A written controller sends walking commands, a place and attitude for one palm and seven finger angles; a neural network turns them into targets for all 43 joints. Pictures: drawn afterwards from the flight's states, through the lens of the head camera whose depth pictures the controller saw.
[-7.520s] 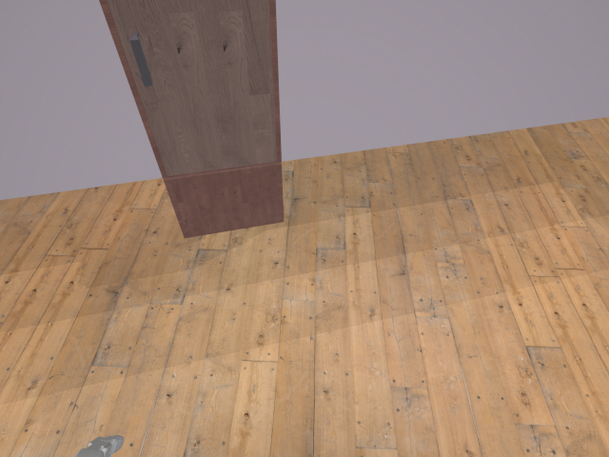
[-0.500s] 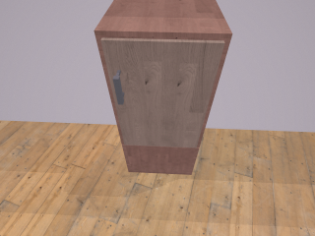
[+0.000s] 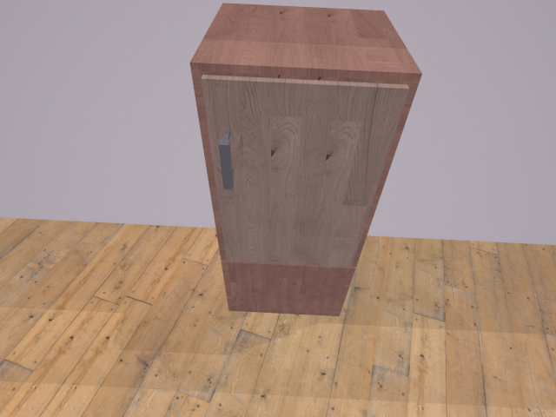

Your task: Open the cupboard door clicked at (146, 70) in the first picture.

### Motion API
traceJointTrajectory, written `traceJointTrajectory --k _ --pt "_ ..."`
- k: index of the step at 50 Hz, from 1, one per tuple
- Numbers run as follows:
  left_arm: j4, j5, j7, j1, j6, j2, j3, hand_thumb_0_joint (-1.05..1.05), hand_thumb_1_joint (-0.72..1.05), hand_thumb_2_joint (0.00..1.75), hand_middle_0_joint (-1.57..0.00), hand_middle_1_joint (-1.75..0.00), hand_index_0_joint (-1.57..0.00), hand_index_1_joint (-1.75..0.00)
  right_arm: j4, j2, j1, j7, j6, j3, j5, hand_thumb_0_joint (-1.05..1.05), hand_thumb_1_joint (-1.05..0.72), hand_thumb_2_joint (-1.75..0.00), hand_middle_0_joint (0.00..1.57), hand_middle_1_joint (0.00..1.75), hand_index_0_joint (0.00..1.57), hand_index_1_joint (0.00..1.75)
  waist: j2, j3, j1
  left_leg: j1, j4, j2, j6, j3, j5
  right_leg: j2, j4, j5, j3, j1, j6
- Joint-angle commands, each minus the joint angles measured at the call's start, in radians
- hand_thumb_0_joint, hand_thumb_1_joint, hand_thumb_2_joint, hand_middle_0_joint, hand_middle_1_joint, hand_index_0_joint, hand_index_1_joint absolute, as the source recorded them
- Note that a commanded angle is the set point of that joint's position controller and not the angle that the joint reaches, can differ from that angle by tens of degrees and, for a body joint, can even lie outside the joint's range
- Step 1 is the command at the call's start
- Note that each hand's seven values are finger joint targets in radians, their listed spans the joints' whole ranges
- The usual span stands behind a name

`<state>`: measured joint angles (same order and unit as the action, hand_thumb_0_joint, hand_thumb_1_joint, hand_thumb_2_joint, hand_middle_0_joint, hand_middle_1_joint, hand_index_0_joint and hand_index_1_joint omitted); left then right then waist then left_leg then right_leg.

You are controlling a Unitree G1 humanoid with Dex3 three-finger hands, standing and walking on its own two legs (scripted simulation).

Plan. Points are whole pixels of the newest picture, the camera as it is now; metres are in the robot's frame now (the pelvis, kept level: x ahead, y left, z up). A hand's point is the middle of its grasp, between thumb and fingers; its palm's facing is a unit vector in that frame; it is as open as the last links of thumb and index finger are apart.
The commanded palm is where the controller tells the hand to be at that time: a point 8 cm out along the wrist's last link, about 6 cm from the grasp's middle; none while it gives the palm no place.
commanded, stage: come to a stop and stand still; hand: left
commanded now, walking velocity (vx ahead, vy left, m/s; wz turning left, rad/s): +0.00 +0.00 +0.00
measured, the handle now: (227, 159) +0.62 +0.15 +0.02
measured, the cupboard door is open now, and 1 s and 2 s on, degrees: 0 0 0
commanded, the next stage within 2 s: look again from close up in 0.12 s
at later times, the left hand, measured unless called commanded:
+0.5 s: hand out of the picture -0.04 +0.16 -0.18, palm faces +0.04 -0.99 -0.17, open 7.4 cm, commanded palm none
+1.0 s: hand out of the picture -0.04 +0.15 -0.17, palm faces +0.05 -0.99 -0.16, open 7.4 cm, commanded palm none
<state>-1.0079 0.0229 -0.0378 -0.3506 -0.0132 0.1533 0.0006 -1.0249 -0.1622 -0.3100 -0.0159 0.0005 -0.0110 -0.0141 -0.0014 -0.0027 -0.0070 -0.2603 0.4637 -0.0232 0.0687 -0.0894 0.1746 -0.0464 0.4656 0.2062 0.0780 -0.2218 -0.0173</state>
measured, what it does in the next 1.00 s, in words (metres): stands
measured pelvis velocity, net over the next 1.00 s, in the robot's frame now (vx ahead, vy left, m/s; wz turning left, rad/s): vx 0.01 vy -0.01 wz -0.01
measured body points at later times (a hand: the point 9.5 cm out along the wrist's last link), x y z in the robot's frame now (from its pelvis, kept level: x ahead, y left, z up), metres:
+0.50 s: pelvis -0.01 +0.00 +0.00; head -0.02 +0.00 +0.45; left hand -0.04 +0.21 -0.16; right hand -0.01 -0.21 -0.16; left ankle +0.05 +0.07 -0.74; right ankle +0.03 -0.13 -0.74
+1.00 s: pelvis +0.01 -0.01 +0.00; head -0.01 -0.01 +0.45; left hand -0.04 +0.20 -0.16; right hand -0.02 -0.22 -0.16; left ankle +0.05 +0.07 -0.74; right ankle +0.03 -0.13 -0.73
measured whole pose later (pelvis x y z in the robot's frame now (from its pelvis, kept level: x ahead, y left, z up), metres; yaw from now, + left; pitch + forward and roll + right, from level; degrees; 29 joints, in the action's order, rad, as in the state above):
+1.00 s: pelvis +0.01 -0.01 +0.00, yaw -1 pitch -1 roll +0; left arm -1.08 0.03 -0.03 -0.43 -0.01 0.10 0.02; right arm -1.11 -0.12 -0.35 -0.02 -0.01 -0.02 -0.02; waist -0.01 -0.04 -0.01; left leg -0.26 0.44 -0.02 0.06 -0.09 0.22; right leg -0.03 0.47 0.29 0.06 -0.24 0.00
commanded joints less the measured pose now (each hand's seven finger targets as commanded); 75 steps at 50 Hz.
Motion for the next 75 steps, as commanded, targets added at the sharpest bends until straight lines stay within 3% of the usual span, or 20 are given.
traceJointTrajectory --k 1,38,41,46,48,54,56,58,59,60,62,64,68,69,70,71,72,73,74,75 --pt "0.030 0.005 -0.006 -0.080 0.023 0.079 0.020 0.00 0.90 0.90 -0.20 -0.30 -0.20 -0.30 0.041 -0.112 -0.023 -0.003 0.014 -0.028 0.001 0.00 -0.90 -0.90 0.20 0.30 0.20 0.30 -0.006 0.068 0.010 -0.072 -0.192 0.145 -0.023 0.189 0.226 -0.051 -0.080 0.033 -0.076 0.002 0.033" --pt "-0.041 0.007 -0.013 -0.147 0.027 0.025 0.025 0.00 0.90 0.90 -0.20 -0.30 -0.20 -0.30 -0.037 -0.057 -0.075 -0.006 0.002 -0.026 0.001 0.00 -0.90 -0.90 0.20 0.30 0.20 0.30 -0.011 0.112 0.009 -0.104 -0.200 0.133 -0.034 0.183 0.281 -0.046 -0.106 0.116 -0.091 -0.050 0.033" --pt "-0.040 0.007 -0.013 -0.148 0.026 0.021 0.026 0.00 0.90 0.90 -0.20 -0.30 -0.20 -0.30 -0.038 -0.057 -0.078 -0.007 0.003 -0.027 0.001 0.00 -0.90 -0.90 0.20 0.30 0.20 0.30 -0.022 0.109 0.009 -0.103 -0.213 0.139 -0.033 0.190 0.284 -0.043 -0.098 0.098 -0.084 -0.042 0.032" --pt "-0.051 0.014 -0.002 -0.173 0.016 0.008 0.032 0.00 0.90 0.90 -0.20 -0.30 -0.20 -0.30 -0.047 -0.076 -0.084 -0.013 -0.005 -0.038 -0.007 0.00 -0.90 -0.90 0.20 0.30 0.20 0.30 -0.021 0.101 0.010 -0.103 -0.257 0.171 -0.015 0.219 0.484 -0.007 -0.067 0.253 -0.053 -0.055 0.026" --pt "-0.053 0.016 0.005 -0.184 0.010 0.001 0.035 0.00 0.90 0.90 -0.20 -0.30 -0.20 -0.30 -0.045 -0.085 -0.076 -0.016 -0.007 -0.042 -0.009 0.00 -0.90 -0.90 0.20 0.30 0.20 0.30 -0.029 0.147 0.015 -0.142 -0.277 0.185 -0.008 0.233 0.517 0.010 -0.037 0.237 -0.038 -0.055 0.030" --pt "-0.056 0.012 0.023 -0.223 0.006 -0.014 0.044 0.00 0.90 0.90 -0.20 -0.30 -0.20 -0.30 -0.038 -0.102 -0.066 -0.025 0.001 -0.056 -0.007 0.00 -0.90 -0.90 0.20 0.30 0.20 0.30 -0.048 0.120 0.023 -0.123 -0.253 0.207 0.006 0.218 0.497 0.020 -0.014 0.162 -0.013 -0.003 0.044" --pt "-0.049 0.013 0.022 -0.227 0.014 0.003 0.049 0.00 0.90 0.90 -0.20 -0.30 -0.20 -0.30 -0.031 -0.080 -0.067 -0.024 0.004 -0.052 -0.007 0.00 -0.90 -0.90 0.20 0.30 0.20 0.30 0.032 0.128 0.026 -0.144 -0.143 0.160 -0.003 0.164 0.435 -0.023 -0.100 0.241 -0.110 -0.001 0.068" --pt "-0.056 0.008 0.012 -0.240 0.023 0.048 0.058 0.00 0.90 0.90 -0.20 -0.30 -0.20 -0.30 -0.018 -0.025 -0.053 -0.016 0.009 -0.034 -0.004 0.00 -0.90 -0.90 0.20 0.30 0.20 0.30 0.205 0.157 0.033 -0.233 0.089 0.059 -0.030 0.037 0.307 -0.138 -0.235 0.417 -0.302 0.014 0.130" --pt "-0.062 0.003 0.003 -0.254 0.028 0.071 0.064 0.00 0.90 0.90 -0.20 -0.30 -0.20 -0.30 -0.008 -0.007 -0.037 -0.011 0.008 -0.030 -0.004 0.00 -0.90 -0.90 0.20 0.30 0.20 0.30 0.262 0.154 0.037 -0.263 0.224 0.045 -0.037 -0.010 0.254 -0.214 -0.316 0.511 -0.404 0.022 0.167" --pt "-0.060 0.000 0.000 -0.248 0.035 0.069 0.064 0.00 0.90 0.90 -0.20 -0.30 -0.20 -0.30 0.002 -0.016 -0.006 -0.005 0.010 -0.033 -0.005 0.00 -0.90 -0.90 0.20 0.30 0.20 0.30 0.214 0.162 0.039 -0.281 0.339 0.063 -0.034 0.008 0.268 -0.247 -0.349 0.499 -0.442 0.000 0.203" --pt "-0.055 0.005 0.000 -0.214 0.046 0.064 0.068 0.00 0.90 0.90 -0.20 -0.30 -0.20 -0.30 0.011 -0.018 0.003 0.002 0.017 -0.038 -0.004 0.00 -0.90 -0.90 0.20 0.30 0.20 0.30 0.130 0.151 0.020 -0.324 0.448 0.089 -0.031 0.026 0.271 -0.252 -0.332 0.367 -0.401 0.023 0.228" --pt "-0.053 0.010 0.000 -0.183 0.052 0.062 0.066 0.00 0.90 0.90 -0.20 -0.30 -0.20 -0.30 0.007 0.002 0.001 0.010 0.022 -0.036 -0.002 0.00 -0.90 -0.90 0.20 0.30 0.20 0.30 0.065 0.144 0.008 -0.274 0.405 0.103 -0.037 0.009 0.251 -0.224 -0.293 0.216 -0.296 0.012 0.220" --pt "-0.066 0.006 0.009 -0.170 0.047 0.055 0.058 0.00 0.90 0.90 -0.20 -0.30 -0.20 -0.30 -0.005 0.026 -0.045 -0.001 0.039 -0.021 -0.001 0.00 -0.90 -0.90 0.20 0.30 0.20 0.30 0.088 0.112 -0.011 -0.056 0.114 0.073 -0.051 -0.045 0.124 -0.150 -0.179 0.053 -0.184 -0.045 0.181" --pt "-0.068 0.003 0.008 -0.164 0.043 0.037 0.053 0.00 0.90 0.90 -0.20 -0.30 -0.20 -0.30 -0.027 0.030 -0.081 -0.008 0.045 -0.016 0.001 0.00 -0.90 -0.90 0.20 0.30 0.20 0.30 0.049 0.105 -0.017 0.039 0.019 0.062 -0.060 -0.051 0.046 -0.116 -0.120 -0.008 -0.144 -0.074 0.149" --pt "-0.068 -0.002 0.007 -0.166 0.038 0.013 0.046 0.00 0.90 0.90 -0.20 -0.30 -0.20 -0.30 -0.050 0.005 -0.118 -0.017 0.051 -0.016 0.003 0.00 -0.90 -0.90 0.20 0.30 0.20 0.30 -0.011 0.079 -0.024 0.120 -0.054 0.098 -0.059 -0.002 -0.029 -0.076 -0.032 -0.096 -0.108 -0.084 0.111" --pt "-0.072 -0.003 0.008 -0.196 0.038 -0.019 0.036 0.00 0.90 0.90 -0.20 -0.30 -0.20 -0.30 -0.062 -0.055 -0.151 -0.028 0.057 -0.023 0.000 0.00 -0.90 -0.90 0.20 0.30 0.20 0.30 -0.120 0.033 -0.018 0.201 -0.068 0.214 -0.014 0.146 -0.268 -0.028 0.058 -0.102 -0.067 -0.132 0.061" --pt "-0.076 -0.006 0.003 -0.214 0.036 -0.036 0.028 0.00 0.90 0.90 -0.20 -0.30 -0.20 -0.30 -0.058 -0.099 -0.139 -0.038 0.051 -0.027 0.003 0.00 -0.90 -0.90 0.20 0.30 0.20 0.30 -0.164 -0.003 0.006 0.211 -0.060 0.321 0.048 0.220 -0.521 -0.016 0.062 0.019 -0.030 -0.109 0.021" --pt "-0.080 -0.004 -0.005 -0.214 0.034 -0.043 0.025 0.00 0.90 0.90 -0.20 -0.30 -0.20 -0.30 -0.052 -0.100 -0.099 -0.043 0.038 -0.026 0.002 0.00 -0.90 -0.90 0.20 0.30 0.20 0.30 -0.108 0.019 0.022 0.150 -0.037 0.324 0.056 0.173 -0.615 -0.015 0.007 0.076 -0.038 -0.040 0.015" --pt "-0.093 -0.004 -0.011 -0.214 0.023 -0.025 0.027 0.00 0.90 0.90 -0.20 -0.30 -0.20 -0.30 -0.051 -0.093 -0.056 -0.046 0.036 -0.019 0.006 0.00 -0.90 -0.90 0.20 0.30 0.20 0.30 -0.160 0.039 0.029 0.130 -0.034 0.286 0.041 0.148 -0.674 -0.022 -0.009 -0.009 -0.045 -0.014 0.011" --pt "-0.088 -0.001 -0.012 -0.197 0.018 -0.002 0.028 0.00 0.90 0.90 -0.20 -0.30 -0.20 -0.30 -0.050 -0.078 -0.052 -0.050 0.032 -0.017 0.012 0.00 -0.90 -0.90 0.20 0.30 0.20 0.30 -0.118 0.052 0.019 0.140 -0.012 0.254 0.020 0.123 -0.761 -0.029 -0.006 -0.121 -0.039 0.001 0.011"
